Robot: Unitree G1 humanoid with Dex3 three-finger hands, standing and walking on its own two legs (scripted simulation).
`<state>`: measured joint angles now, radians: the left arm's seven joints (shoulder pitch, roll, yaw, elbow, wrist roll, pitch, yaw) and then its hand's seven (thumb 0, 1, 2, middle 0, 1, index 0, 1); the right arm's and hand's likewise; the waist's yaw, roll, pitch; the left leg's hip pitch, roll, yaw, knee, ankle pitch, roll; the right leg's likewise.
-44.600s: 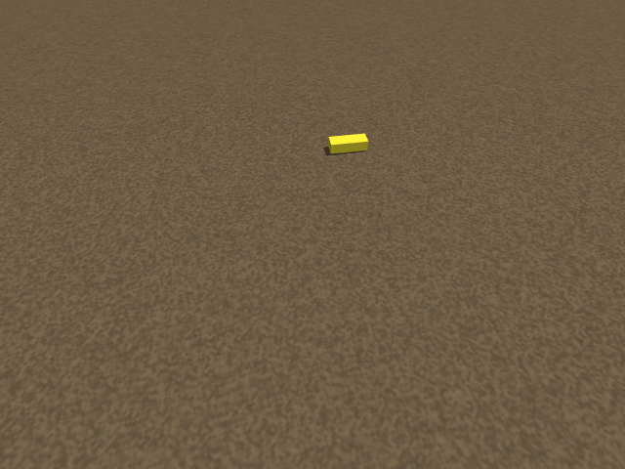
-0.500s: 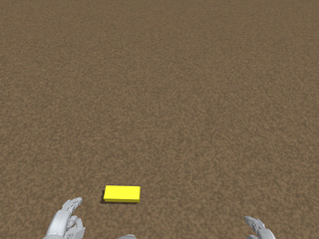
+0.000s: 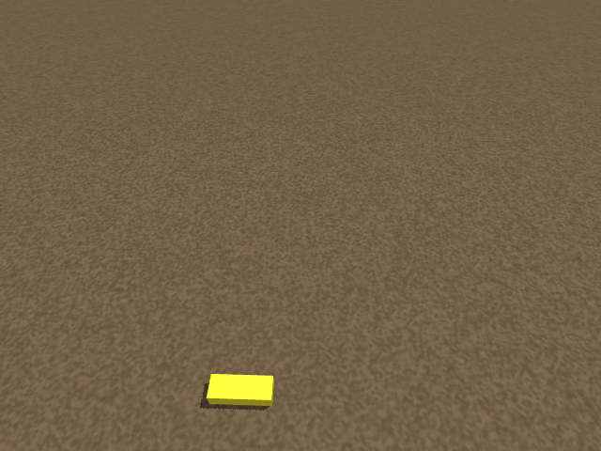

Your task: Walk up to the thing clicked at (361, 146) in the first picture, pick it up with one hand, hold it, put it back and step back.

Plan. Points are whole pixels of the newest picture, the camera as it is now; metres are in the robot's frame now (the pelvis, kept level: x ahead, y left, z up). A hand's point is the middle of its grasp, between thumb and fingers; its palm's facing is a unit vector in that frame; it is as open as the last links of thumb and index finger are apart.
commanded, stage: stand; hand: left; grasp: from above
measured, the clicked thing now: (241, 389) +0.45 +0.22 -0.74
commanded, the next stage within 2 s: step back in 1.86 s
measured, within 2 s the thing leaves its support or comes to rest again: neither
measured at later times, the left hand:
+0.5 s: hand out of the picture +0.04 +0.23 -0.15, palm faces +0.02 -0.94 -0.34, open 7.4 cm
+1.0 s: hand out of the picture +0.08 +0.23 -0.15, palm faces +0.01 -0.94 -0.33, open 7.4 cm
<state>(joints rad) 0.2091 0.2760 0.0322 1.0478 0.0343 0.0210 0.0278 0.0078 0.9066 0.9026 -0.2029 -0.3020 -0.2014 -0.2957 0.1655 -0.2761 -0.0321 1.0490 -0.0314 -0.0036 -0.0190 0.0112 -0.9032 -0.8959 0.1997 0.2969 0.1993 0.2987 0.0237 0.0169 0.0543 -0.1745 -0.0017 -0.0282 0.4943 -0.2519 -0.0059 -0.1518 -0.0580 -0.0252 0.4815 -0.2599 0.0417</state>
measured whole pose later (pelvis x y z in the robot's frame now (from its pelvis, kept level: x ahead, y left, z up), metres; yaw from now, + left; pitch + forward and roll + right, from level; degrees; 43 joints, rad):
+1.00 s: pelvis +0.01 -0.01 +0.01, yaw +0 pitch -3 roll +0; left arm 0.11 0.31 0.03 1.15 0.02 0.00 0.01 0.00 0.91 0.90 -0.20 -0.30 -0.20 -0.30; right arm 0.12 -0.32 -0.01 1.14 -0.02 -0.01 -0.01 0.01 -0.90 -0.90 0.20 0.30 0.20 0.30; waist 0.01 0.02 0.06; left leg -0.11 0.02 -0.03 0.34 -0.19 -0.03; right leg -0.09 -0.03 -0.03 0.34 -0.20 0.02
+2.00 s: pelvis -0.01 -0.01 +0.00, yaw +0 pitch -2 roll -1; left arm 0.09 0.35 0.06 1.06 0.00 0.01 0.00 0.00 0.91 0.90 -0.20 -0.30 -0.20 -0.30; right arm 0.08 -0.37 -0.03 1.07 0.00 0.03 0.01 0.01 -0.90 -0.90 0.20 0.30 0.20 0.30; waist -0.01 0.03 0.14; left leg -0.25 0.03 -0.04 0.53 -0.22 0.00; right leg -0.19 -0.03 -0.04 0.44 -0.21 0.01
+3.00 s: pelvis -0.22 +0.05 -0.02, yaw -2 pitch -3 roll +1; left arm 0.10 0.39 0.07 0.78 0.02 0.07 0.01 0.00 0.91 0.90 -0.20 -0.30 -0.20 -0.30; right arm 0.17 -0.36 -0.04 0.89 -0.03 0.03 0.00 0.01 -0.90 -0.90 0.20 0.30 0.20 0.30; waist 0.00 -0.06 0.20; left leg -0.23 -0.05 -0.03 0.64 -0.35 0.02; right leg -0.44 0.00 0.09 0.80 -0.40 0.00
